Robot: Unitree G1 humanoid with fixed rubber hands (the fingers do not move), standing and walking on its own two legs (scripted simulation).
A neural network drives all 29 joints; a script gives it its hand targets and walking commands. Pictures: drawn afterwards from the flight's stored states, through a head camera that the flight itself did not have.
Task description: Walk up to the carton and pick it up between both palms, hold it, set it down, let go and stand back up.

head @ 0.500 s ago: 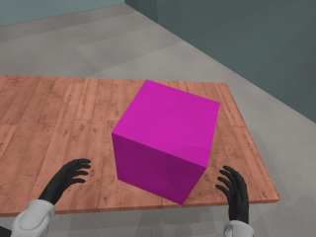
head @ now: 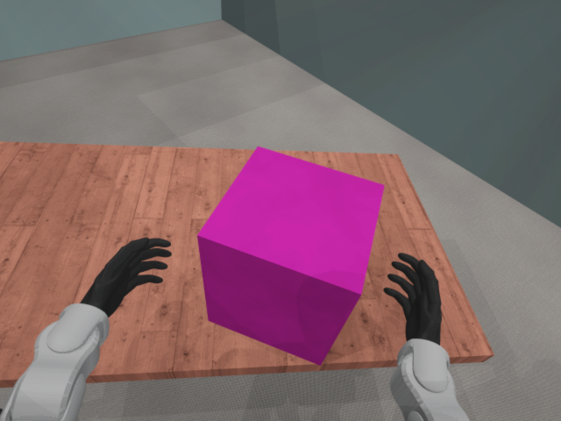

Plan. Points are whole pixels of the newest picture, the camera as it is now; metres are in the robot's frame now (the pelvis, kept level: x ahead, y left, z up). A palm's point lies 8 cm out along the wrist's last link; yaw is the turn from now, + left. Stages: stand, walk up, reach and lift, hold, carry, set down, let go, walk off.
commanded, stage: reach and lift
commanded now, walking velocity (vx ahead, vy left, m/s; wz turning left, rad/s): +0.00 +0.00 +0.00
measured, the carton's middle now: (289, 258) +0.36 -0.01 +0.00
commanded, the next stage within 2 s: none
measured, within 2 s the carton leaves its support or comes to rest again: neither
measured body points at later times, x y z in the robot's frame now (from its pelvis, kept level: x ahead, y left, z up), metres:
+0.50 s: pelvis -0.01 +0.00 +0.00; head -0.02 +0.03 +0.45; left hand +0.33 +0.22 +0.12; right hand +0.30 -0.18 +0.13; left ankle -0.04 +0.08 -0.74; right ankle -0.01 -0.16 -0.74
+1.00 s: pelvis -0.01 +0.00 +0.00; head -0.02 +0.04 +0.45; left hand +0.39 +0.21 +0.16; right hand +0.33 -0.18 +0.16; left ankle -0.04 +0.08 -0.74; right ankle -0.01 -0.16 -0.74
